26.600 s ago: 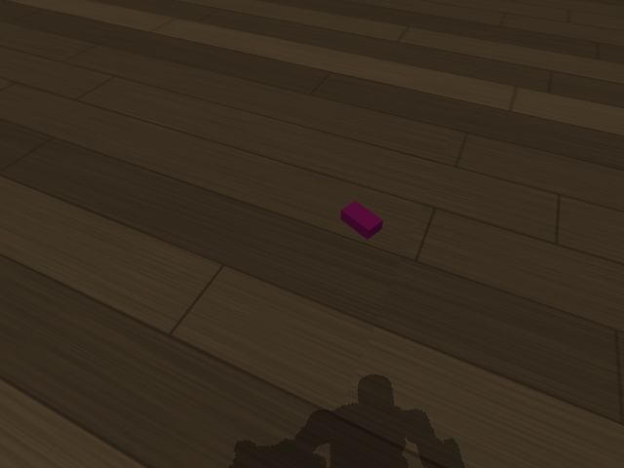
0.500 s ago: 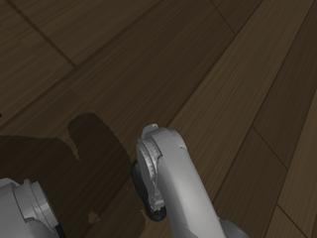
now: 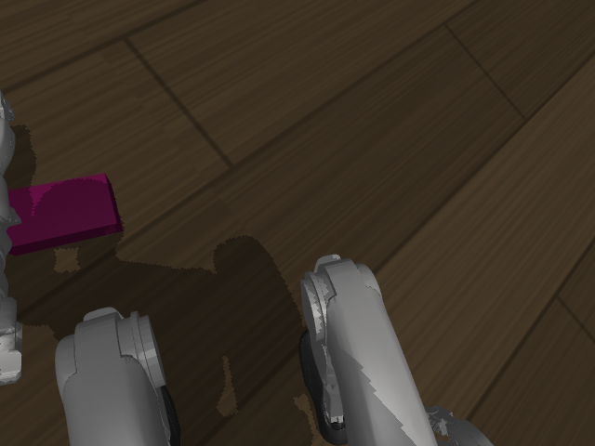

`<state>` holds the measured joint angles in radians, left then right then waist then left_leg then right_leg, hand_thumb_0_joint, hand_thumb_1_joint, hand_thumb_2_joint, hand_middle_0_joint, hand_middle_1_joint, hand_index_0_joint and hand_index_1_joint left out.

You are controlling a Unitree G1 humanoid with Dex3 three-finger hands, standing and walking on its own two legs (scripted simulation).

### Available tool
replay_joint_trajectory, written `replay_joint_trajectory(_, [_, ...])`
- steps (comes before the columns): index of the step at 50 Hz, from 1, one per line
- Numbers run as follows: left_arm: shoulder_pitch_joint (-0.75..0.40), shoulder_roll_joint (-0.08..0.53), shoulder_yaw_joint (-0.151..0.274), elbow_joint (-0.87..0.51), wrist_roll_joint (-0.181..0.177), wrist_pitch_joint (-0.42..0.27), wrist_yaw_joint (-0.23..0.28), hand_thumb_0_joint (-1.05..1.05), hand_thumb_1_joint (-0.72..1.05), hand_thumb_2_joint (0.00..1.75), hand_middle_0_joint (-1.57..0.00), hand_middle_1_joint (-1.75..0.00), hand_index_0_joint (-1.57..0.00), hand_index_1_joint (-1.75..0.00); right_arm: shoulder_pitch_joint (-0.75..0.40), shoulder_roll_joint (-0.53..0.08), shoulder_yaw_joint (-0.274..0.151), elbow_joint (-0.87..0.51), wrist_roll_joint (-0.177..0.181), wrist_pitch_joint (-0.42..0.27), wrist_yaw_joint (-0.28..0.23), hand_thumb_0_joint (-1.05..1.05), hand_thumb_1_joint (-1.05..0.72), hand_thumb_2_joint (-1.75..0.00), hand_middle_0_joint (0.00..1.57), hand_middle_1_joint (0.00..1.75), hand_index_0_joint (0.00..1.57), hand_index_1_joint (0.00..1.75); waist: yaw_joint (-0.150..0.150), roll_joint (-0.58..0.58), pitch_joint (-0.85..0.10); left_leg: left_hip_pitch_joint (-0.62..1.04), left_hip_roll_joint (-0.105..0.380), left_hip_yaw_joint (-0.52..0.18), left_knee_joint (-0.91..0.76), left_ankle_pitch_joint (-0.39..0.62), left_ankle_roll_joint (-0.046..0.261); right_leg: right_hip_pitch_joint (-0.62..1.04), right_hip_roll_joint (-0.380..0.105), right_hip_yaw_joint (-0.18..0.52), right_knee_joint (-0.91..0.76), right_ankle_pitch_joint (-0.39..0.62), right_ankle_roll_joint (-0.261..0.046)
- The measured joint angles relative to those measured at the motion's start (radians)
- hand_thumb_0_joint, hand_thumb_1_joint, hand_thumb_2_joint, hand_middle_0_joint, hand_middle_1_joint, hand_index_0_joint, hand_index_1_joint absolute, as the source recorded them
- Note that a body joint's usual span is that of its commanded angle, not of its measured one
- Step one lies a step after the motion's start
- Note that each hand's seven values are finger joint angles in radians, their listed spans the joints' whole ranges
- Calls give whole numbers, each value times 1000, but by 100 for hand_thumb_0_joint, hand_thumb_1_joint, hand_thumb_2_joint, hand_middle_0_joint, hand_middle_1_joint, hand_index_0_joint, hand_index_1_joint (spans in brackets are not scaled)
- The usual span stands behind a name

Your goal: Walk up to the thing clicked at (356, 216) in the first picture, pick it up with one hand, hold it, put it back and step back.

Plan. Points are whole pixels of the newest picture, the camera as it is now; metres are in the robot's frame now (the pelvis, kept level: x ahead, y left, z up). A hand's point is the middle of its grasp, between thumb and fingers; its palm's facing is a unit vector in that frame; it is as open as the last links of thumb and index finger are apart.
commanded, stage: withdraw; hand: left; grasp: from above
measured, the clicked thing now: (60, 214) +0.49 +0.28 -0.30
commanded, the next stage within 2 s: home in 0.48 s
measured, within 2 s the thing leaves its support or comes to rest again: neither
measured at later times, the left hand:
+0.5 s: hand (23, 202) +0.46 +0.27 -0.16, palm faces -0.48 -0.05 -0.87, open 13.8 cm
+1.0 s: hand out of the picture +0.41 +0.29 -0.05, palm faces -0.36 -0.37 -0.85, open 10.2 cm
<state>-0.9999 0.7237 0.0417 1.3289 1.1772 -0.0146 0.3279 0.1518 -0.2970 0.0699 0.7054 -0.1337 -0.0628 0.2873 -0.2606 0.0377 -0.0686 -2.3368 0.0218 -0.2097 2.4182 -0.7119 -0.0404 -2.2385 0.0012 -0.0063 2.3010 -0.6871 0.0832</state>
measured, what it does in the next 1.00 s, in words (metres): rises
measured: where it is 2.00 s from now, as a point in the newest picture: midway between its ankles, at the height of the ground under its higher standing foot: (253, 436)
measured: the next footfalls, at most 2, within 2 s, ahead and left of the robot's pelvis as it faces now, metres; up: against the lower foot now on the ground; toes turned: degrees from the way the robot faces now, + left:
none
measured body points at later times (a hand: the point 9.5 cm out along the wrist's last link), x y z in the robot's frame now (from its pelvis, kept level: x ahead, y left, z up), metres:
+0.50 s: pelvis -0.02 -0.01 +0.00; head +0.22 +0.07 +0.37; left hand +0.49 +0.27 -0.11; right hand +0.03 -0.29 -0.09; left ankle +0.06 +0.14 -0.30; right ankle +0.10 -0.15 -0.30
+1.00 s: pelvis +0.00 +0.00 +0.08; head +0.20 +0.05 +0.47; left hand +0.43 +0.30 +0.00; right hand +0.11 -0.26 -0.05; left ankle +0.06 +0.14 -0.30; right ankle +0.10 -0.15 -0.30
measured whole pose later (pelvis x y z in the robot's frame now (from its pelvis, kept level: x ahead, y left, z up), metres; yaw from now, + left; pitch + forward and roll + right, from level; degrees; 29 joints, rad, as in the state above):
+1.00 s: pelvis +0.00 +0.00 +0.08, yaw +4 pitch +37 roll -7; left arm -0.65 0.55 0.05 0.85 0.83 0.02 0.08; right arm 0.18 -0.27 -0.02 0.64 -0.04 0.06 0.13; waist -0.13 0.08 -0.17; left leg -2.13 0.03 -0.14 2.17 -0.69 -0.03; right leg -2.05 -0.04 0.01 2.09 -0.68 0.08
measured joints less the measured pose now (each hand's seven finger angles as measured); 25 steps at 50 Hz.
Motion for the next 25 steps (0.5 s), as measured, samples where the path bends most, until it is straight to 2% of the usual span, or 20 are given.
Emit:
replay_joint_trajectory(3, [-17,-29,-50,-9,-20,2,-89,0,-52,100,-10,-99,-9,-100,-8,1,-19,-12,17,35,-25,0,-91,-90,20,30,20,30,27,8,-23,36,1,21,-43,12,2,29,-9,11,-28,4,-1])
replay_joint_trajectory(6, [-32,-48,-86,-3,-29,-18,-159,0,-52,100,-10,-99,-9,-100,-18,-3,-23,-30,27,60,-58,0,-91,-90,20,30,20,30,40,9,-28,71,0,33,-81,28,3,58,-16,16,-56,14,-4])
replay_joint_trajectory(8, [-36,-56,-96,-3,-32,-41,-189,0,-51,100,-11,-99,-9,-100,-21,-7,-22,-45,29,71,-82,0,-91,-90,20,30,20,30,41,6,-23,88,-2,37,-102,41,2,73,-20,16,-71,23,-8])
replay_joint_trajectory(11, [-46,-61,-105,11,-21,-80,-199,0,-50,100,-11,-99,-10,-100,-24,-13,-14,-60,28,81,-117,0,-91,-90,20,30,20,30,36,-5,-11,101,-4,39,-123,60,1,84,-22,15,-87,39,-14])
replay_joint_trajectory(15, [-63,-49,-99,64,21,-134,-162,0,-49,99,-12,-98,-11,-99,-22,-22,3,-61,20,81,-150,0,-90,-90,20,30,20,30,15,-21,2,90,-9,36,-125,80,-2,73,-23,12,-87,56,-17])
replay_joint_trajectory(20, [-93,-3,-75,172,77,-176,-75,0,-47,98,-13,-97,-12,-98,-7,-29,32,-56,-1,68,-169,0,-90,-89,20,30,20,30,-25,-37,26,49,-14,23,-90,91,-6,34,-16,8,-56,68,-14])
replay_joint_trajectory(25, [-137,60,-33,261,120,-186,15,0,-46,97,-13,-98,-13,-97,23,-22,58,-47,-25,40,-175,0,-90,-89,20,30,20,30,-61,-55,63,-2,-20,7,-36,92,-11,-12,-7,5,-11,72,-9])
